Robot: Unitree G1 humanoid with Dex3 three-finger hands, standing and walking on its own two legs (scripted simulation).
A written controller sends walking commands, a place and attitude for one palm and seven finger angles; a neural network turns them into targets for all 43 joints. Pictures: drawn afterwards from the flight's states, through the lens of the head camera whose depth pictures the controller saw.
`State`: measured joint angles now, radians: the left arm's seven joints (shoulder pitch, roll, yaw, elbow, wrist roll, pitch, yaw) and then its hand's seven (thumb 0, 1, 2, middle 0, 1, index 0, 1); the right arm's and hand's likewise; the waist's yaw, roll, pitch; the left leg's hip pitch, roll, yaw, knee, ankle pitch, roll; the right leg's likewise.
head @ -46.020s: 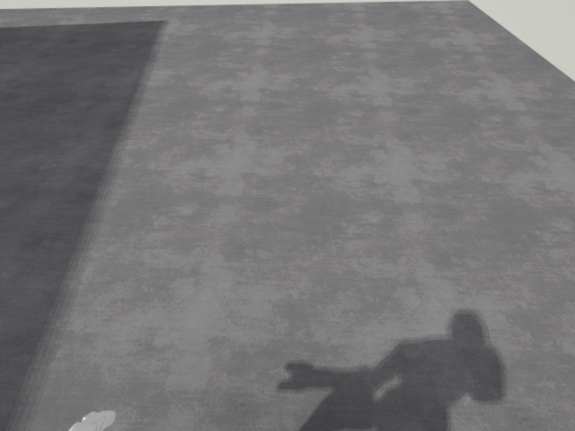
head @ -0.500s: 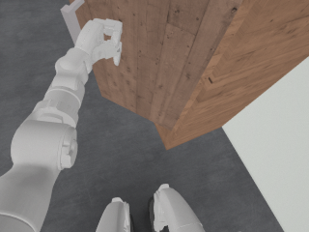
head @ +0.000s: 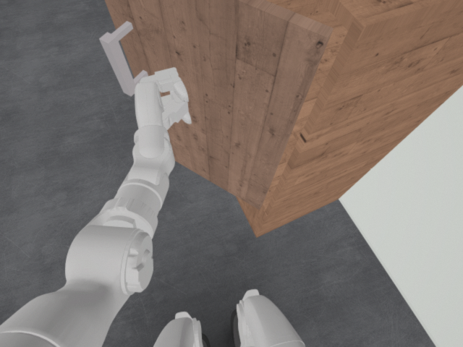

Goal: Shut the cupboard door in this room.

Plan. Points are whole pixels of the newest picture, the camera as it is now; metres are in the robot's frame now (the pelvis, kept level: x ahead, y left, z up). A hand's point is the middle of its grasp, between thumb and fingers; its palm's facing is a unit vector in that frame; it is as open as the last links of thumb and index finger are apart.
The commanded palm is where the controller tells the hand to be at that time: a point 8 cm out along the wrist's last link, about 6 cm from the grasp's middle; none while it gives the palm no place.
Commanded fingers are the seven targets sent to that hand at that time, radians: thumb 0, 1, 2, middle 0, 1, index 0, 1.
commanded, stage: pull the fist back off the door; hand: left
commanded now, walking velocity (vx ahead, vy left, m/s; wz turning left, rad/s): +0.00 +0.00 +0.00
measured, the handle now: (127, 60) +0.61 +0.11 +0.07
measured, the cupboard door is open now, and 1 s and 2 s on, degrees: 34 34 34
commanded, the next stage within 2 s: draw the hand back to the body in 0.50 s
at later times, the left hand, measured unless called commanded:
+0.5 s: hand (183, 145) +0.43 +0.02 +0.06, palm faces -0.05 -1.00 -0.05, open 3.1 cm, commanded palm +0.41 +0.08 +0.07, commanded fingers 0.00 0.90 0.90 -1.30 -1.50 -1.30 -1.50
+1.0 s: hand (128, 170) +0.36 +0.09 +0.12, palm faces -0.02 -1.00 -0.04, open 3.1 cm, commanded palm +0.33 +0.15 +0.14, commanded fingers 0.00 0.90 0.90 -1.30 -1.50 -1.30 -1.50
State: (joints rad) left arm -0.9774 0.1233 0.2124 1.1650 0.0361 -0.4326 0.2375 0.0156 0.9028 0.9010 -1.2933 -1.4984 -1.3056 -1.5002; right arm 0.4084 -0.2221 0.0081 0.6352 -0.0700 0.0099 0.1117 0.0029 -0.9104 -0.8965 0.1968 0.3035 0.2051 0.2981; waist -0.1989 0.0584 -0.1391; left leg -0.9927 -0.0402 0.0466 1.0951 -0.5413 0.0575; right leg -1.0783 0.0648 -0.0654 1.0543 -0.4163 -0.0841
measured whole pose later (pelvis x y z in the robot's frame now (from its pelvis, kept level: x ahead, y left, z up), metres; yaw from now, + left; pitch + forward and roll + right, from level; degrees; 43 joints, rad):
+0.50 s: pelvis -0.01 -0.01 +0.01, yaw +1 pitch +19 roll +1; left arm -0.66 0.03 -0.01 0.93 -0.01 -0.50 0.21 0.01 0.90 0.90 -1.30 -1.50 -1.31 -1.50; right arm 0.26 -0.25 -0.02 0.61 -0.03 0.02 0.07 0.00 -0.91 -0.90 0.19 0.30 0.20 0.30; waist -0.11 0.02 -0.13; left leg -0.86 -0.06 0.03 1.04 -0.51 0.05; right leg -0.94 0.05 -0.07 1.02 -0.41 -0.09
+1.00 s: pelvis +0.01 -0.01 +0.05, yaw +0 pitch +11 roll +1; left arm -0.22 0.11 -0.01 0.40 -0.11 -0.33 0.06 0.02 0.90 0.90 -1.29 -1.50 -1.30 -1.50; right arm 0.33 -0.25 0.01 0.56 0.04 0.04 0.01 0.01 -0.91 -0.90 0.20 0.30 0.20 0.30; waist -0.04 0.04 -0.09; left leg -0.55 -0.05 0.04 0.80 -0.44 0.05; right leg -0.64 0.06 -0.05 0.80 -0.34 -0.09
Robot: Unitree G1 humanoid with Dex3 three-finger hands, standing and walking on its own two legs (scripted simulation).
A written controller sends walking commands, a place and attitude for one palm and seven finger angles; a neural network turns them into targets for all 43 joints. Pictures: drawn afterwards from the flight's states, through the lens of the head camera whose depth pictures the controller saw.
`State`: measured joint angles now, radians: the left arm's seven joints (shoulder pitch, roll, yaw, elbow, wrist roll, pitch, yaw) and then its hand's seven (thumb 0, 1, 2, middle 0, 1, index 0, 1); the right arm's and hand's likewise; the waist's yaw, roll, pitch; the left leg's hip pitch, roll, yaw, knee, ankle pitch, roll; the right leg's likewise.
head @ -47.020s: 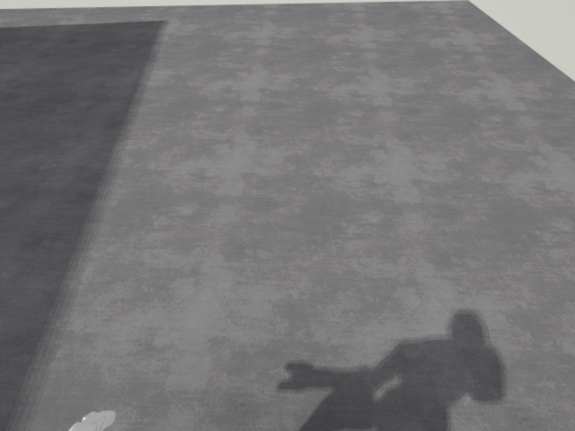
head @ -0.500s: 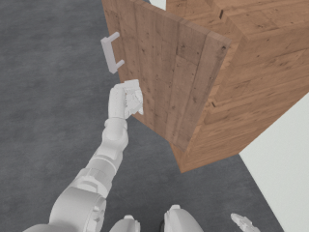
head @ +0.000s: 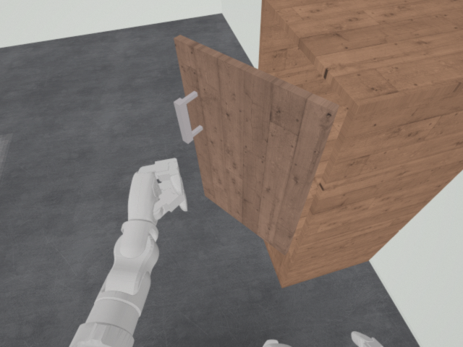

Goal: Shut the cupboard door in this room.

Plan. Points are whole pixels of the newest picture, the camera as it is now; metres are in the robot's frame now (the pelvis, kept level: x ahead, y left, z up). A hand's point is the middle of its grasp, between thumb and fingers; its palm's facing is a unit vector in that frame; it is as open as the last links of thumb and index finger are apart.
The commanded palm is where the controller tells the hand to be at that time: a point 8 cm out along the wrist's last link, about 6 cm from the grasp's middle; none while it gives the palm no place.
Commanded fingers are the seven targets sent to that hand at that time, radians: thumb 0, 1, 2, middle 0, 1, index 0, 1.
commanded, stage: draw the hand back to the body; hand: left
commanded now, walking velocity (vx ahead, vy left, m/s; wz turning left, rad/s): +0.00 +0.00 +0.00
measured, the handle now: (190, 117) +0.61 +0.11 +0.02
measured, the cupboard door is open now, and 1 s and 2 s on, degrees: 34 34 34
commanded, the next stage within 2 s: step back with the hand held close in 1.20 s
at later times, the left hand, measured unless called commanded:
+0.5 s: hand (69, 235) +0.25 +0.21 +0.14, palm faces +0.24 -0.93 -0.28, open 3.8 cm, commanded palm +0.21 +0.26 +0.17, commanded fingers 0.00 0.90 0.90 -0.61 -0.75 -0.61 -0.75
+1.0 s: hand out of the picture +0.18 +0.31 +0.20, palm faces +0.51 -0.76 -0.41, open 7.1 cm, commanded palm +0.13 +0.34 +0.21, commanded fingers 0.00 0.90 0.90 -0.20 -0.30 -0.20 -0.30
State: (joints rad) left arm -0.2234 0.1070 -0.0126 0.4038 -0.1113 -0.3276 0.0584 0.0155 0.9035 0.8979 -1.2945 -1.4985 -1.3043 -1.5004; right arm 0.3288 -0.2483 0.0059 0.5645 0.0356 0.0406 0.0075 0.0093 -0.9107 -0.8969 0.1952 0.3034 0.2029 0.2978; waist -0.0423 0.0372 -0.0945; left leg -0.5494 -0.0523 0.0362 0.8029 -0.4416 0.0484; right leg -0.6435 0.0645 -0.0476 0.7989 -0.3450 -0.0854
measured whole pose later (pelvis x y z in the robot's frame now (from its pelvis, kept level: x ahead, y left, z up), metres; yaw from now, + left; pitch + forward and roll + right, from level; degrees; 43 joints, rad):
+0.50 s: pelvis +0.02 +0.02 +0.04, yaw +3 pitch -2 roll -1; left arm 0.27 0.26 0.05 -0.20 -0.05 -0.01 0.08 0.01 0.90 0.90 -0.87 -1.03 -0.88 -1.03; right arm 0.16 -0.21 0.08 0.53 0.02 0.02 -0.07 0.01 -0.91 -0.90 0.20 0.30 0.20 0.30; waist 0.05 0.07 -0.01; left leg -0.10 -0.08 -0.02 0.46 -0.32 0.07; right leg -0.18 0.05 -0.07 0.46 -0.25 -0.06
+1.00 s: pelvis +0.01 +0.04 +0.04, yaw +2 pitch -4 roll -1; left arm 0.46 0.34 0.34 -0.36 -0.07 -0.08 0.12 0.01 0.90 0.90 -0.25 -0.36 -0.26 -0.36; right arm 0.21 -0.25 0.02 0.63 0.03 -0.07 -0.06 0.01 -0.91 -0.90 0.20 0.30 0.20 0.30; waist 0.07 0.09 0.00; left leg -0.07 -0.10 -0.01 0.42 -0.29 0.09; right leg -0.14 0.03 -0.06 0.42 -0.21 -0.03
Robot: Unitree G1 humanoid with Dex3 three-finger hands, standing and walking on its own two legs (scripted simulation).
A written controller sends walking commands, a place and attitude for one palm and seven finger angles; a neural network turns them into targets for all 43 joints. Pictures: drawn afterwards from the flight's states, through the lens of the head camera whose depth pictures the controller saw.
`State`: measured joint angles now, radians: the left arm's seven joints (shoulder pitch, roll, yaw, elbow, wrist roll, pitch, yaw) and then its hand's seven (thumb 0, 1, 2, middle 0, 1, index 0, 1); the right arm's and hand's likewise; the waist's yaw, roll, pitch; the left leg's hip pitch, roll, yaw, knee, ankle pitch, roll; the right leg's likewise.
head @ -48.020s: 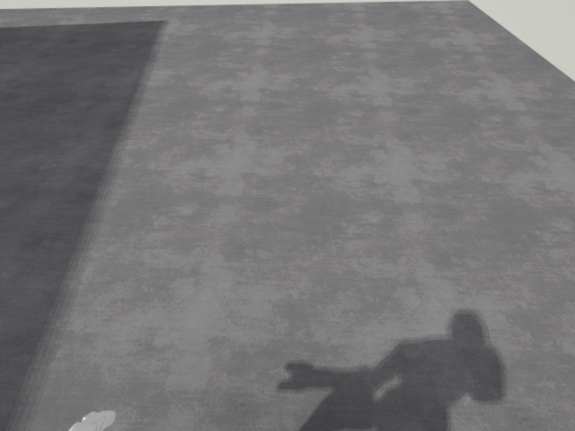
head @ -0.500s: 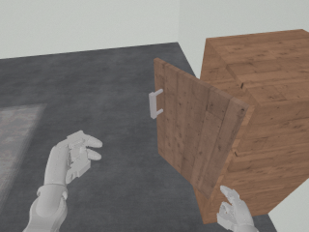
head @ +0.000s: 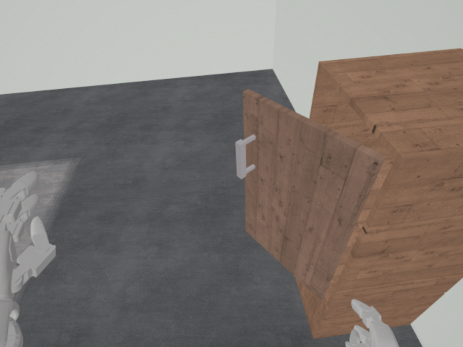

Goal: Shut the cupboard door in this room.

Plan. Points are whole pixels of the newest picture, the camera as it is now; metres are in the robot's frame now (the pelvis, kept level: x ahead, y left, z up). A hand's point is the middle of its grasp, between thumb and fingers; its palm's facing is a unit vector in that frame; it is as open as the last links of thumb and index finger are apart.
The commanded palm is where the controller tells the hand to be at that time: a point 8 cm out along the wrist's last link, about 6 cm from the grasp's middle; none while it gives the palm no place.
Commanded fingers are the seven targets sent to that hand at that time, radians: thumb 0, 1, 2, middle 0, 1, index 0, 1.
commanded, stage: draw the hand back to the body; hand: left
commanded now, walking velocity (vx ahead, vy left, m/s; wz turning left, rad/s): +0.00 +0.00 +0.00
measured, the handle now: (246, 156) +0.60 +0.04 -0.02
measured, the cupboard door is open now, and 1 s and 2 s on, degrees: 34 34 34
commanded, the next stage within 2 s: step back with the hand held close in 0.20 s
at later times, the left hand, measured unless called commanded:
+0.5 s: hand (58, 244) +0.19 +0.26 +0.16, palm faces +0.44 -0.78 -0.45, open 7.4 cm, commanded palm +0.13 +0.30 +0.18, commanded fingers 0.00 0.90 0.90 -0.20 -0.30 -0.20 -0.30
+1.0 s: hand (40, 280) +0.15 +0.27 +0.15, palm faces +0.42 -0.78 -0.47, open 7.4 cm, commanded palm +0.08 +0.30 +0.18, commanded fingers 0.00 0.90 0.90 -0.20 -0.30 -0.20 -0.30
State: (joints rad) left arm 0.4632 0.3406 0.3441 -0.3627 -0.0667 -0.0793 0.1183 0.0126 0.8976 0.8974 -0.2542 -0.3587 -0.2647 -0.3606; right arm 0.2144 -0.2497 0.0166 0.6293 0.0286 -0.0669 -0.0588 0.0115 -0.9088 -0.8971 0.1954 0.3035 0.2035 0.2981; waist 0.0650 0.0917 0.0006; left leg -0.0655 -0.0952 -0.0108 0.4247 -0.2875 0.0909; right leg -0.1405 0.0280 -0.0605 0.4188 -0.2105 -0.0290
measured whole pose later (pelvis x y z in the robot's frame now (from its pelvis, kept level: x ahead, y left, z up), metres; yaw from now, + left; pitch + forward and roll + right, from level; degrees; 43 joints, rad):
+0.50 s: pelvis +0.00 +0.00 -0.01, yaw +1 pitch +0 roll -2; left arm 0.50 0.37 0.39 -0.40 -0.07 -0.15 0.12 0.01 0.89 0.90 -0.21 -0.30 -0.21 -0.30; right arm 0.20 -0.25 0.00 0.59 0.02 -0.03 -0.05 0.01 -0.91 -0.90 0.20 0.30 0.21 0.30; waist 0.01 0.08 -0.02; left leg -0.22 -0.08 -0.02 0.55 -0.33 0.07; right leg -0.26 0.04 -0.08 0.48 -0.23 -0.04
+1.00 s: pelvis -0.06 +0.00 -0.02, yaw +0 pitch +2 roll -2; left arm 0.54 0.42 0.42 -0.48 -0.03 -0.18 0.15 0.01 0.89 0.90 -0.21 -0.30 -0.22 -0.30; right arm 0.24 -0.24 0.00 0.55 0.02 0.03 -0.08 0.01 -0.91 -0.90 0.20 0.30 0.21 0.30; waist -0.02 0.01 -0.04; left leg -0.40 -0.07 0.03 0.68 -0.32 0.08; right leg -0.43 0.02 -0.08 0.60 -0.20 -0.03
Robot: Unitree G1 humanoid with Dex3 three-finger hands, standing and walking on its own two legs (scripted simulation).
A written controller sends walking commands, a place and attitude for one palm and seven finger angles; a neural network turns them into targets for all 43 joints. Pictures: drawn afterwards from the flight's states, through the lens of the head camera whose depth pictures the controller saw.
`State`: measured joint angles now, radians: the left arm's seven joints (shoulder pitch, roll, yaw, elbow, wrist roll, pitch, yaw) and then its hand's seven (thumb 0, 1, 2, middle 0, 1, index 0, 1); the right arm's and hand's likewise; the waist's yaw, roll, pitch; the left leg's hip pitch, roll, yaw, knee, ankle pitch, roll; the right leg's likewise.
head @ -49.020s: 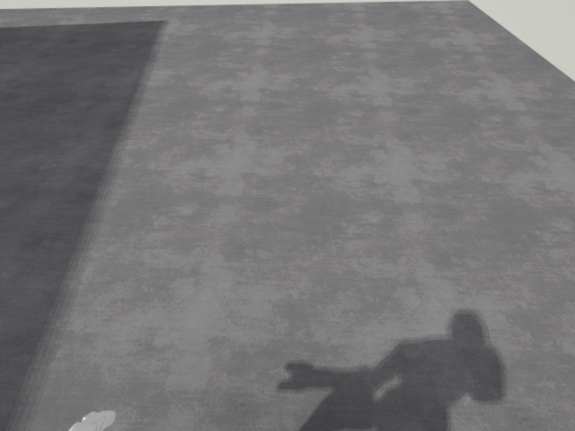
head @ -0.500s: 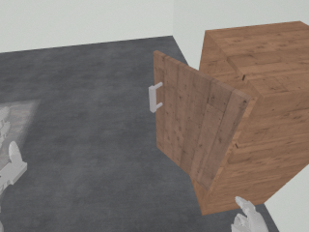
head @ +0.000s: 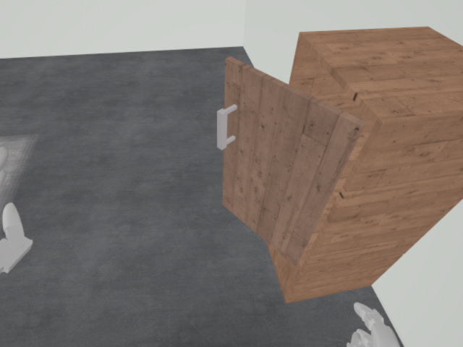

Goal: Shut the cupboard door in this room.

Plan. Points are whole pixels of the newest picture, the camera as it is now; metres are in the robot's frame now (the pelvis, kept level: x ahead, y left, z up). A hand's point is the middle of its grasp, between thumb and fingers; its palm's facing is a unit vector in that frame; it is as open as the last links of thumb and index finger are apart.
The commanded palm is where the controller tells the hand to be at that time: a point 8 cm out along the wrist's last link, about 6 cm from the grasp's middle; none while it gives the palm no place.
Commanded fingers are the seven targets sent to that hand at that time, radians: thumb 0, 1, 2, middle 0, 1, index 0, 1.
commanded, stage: step back with the hand held close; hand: left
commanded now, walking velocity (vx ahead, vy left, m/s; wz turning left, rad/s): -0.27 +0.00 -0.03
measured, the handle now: (227, 127) +0.66 +0.04 +0.00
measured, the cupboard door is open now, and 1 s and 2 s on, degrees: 34 34 34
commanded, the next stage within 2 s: stop stepping back and stand still in 0.68 s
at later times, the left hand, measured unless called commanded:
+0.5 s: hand (35, 299) +0.14 +0.22 +0.17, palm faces +0.21 -0.81 -0.55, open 7.4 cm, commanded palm +0.07 +0.27 +0.20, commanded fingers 0.00 0.90 0.90 -0.20 -0.30 -0.20 -0.30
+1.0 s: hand out of the picture -0.08 +0.26 +0.18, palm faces +0.41 -0.78 -0.47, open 7.4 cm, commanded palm -0.14 +0.29 +0.20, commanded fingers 0.00 0.90 0.90 -0.20 -0.30 -0.20 -0.30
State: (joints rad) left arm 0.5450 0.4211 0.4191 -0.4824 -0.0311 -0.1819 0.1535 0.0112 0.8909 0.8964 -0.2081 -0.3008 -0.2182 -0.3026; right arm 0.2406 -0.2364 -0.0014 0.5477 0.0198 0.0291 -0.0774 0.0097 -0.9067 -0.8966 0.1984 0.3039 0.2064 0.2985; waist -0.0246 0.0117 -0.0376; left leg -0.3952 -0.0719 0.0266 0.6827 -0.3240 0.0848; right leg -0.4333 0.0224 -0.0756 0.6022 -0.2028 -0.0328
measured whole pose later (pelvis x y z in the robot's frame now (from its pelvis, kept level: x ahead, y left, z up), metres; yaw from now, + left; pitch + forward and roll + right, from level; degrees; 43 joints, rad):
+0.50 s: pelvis -0.10 -0.02 +0.01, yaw -5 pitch +8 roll -2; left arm 0.58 0.52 0.46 -0.60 -0.07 -0.20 0.10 0.01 0.89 0.90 -0.21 -0.30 -0.21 -0.30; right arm 0.03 -0.15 0.03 0.56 -0.02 -0.07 -0.01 0.01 -0.91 -0.90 0.20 0.30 0.21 0.30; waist 0.00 -0.02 0.00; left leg -0.53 0.01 0.07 0.41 -0.01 0.06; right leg -0.21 0.06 0.01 0.51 -0.35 0.03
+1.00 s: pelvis -0.27 -0.01 +0.02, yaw +1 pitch +1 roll -1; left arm 0.63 0.49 0.44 -0.58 -0.03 -0.14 0.17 0.01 0.89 0.90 -0.21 -0.30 -0.22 -0.30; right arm 0.28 -0.18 0.02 0.58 0.00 -0.04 -0.11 0.01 -0.91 -0.90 0.19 0.30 0.20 0.30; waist -0.04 -0.06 -0.07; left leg -0.30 -0.01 0.04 0.51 -0.23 0.05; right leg -0.30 0.02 -0.05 0.58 -0.32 0.01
